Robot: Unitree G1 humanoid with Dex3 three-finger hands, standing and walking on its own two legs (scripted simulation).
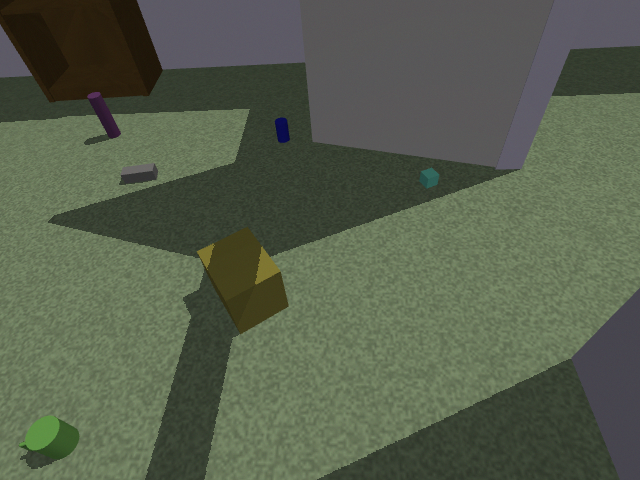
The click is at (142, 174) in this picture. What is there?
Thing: lying carton
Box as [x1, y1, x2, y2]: [120, 163, 157, 183]
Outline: 157,170 154,163 123,167 120,175 126,183 155,179
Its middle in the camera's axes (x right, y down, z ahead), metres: -0.91 -0.35 +2.01
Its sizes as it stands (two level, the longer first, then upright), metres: 0.160 0.065 0.055
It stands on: the floor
